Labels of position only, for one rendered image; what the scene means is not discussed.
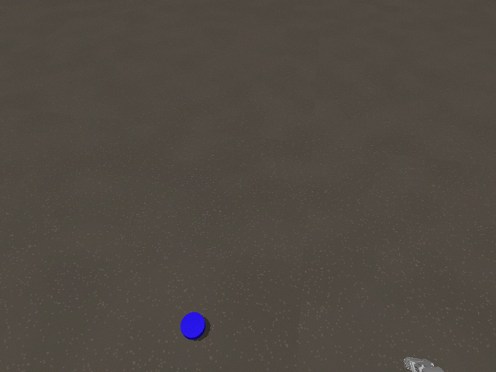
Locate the right robot hand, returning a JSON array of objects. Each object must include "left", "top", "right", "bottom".
[{"left": 403, "top": 357, "right": 445, "bottom": 372}]

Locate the tin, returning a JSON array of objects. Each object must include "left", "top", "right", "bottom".
[{"left": 181, "top": 312, "right": 205, "bottom": 340}]

